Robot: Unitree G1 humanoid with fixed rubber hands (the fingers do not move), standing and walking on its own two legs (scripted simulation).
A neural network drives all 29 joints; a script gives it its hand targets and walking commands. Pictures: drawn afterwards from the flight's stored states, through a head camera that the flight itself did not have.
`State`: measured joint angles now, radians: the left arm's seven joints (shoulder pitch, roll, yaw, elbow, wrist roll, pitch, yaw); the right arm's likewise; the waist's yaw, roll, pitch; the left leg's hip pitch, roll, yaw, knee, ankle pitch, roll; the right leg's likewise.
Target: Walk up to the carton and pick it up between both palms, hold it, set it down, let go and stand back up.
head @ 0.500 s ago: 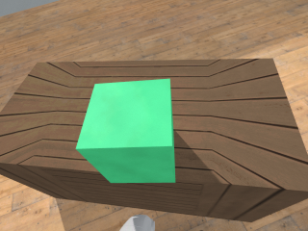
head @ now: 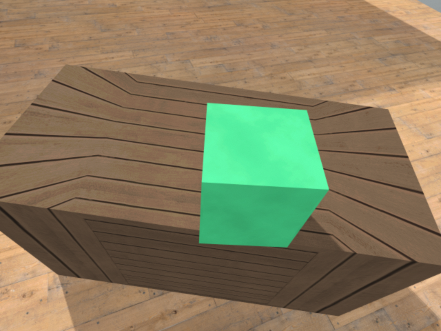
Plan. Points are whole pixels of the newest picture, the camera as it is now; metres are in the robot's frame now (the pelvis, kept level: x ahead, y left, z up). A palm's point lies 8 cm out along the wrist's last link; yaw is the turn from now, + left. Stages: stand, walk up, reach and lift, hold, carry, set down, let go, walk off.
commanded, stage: walk up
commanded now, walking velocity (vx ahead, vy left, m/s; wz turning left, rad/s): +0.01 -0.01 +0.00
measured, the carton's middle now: (250, 180) +0.42 -0.02 -0.01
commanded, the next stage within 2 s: none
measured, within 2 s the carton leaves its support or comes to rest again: neither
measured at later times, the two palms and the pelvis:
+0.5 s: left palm (159, 321) +0.16 +0.14 -0.16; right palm out of the picture -0.04 -0.28 -0.15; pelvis +0.08 -0.07 -0.02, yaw -1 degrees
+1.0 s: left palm out of the picture +0.09 +0.16 -0.12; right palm out of the picture +0.06 -0.36 -0.17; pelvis +0.05 -0.11 -0.01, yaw +1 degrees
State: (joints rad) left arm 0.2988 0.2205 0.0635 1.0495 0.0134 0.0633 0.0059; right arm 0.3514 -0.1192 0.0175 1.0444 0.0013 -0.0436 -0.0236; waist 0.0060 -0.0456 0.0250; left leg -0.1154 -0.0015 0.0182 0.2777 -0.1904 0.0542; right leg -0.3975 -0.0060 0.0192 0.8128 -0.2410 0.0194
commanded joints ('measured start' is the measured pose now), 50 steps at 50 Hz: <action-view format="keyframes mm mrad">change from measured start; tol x16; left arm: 1 3 26 -3 8 -5 -11 15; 20 -169 -5 -27 -85 -6 -58 -5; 27 124 137 -11 -2 -2 -105 27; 50 1 106 -8 -117 1 -59 36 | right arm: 1 96 -140 -17 2 -5 -8 -24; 28 278 -71 -18 94 14 37 -23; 50 20 -120 -80 16 -32 123 5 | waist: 1 -30 212 -70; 8 -98 -30 163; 20 -59 405 19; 29 5 -259 -133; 33 -23 -98 59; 50 -15 -132 -97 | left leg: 1 216 208 -167 -9 397 -70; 5 310 423 -487 -156 -415 40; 9 188 385 -396 -133 30 -1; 13 99 287 -208 -100 37 -6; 19 29 81 66 60 763 17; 24 -46 146 -26 207 557 24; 27 -224 56 7 467 -402 -47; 28 -175 40 -14 520 -462 -44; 43 -305 -5 -61 905 -124 -115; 50 -235 -3 33 598 -228 -109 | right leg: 1 -68 -3 -10 -74 -53 27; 7 -355 -53 25 103 -85 75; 15 -199 -34 -3 154 95 76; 21 33 54 -178 -204 67 48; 24 261 -10 -124 -413 278 19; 27 581 -360 223 -410 846 -74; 30 260 -297 193 -567 276 -115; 36 214 -284 91 -542 572 -53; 42 50 -290 91 -618 -22 -81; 50 125 -265 136 -666 -286 -156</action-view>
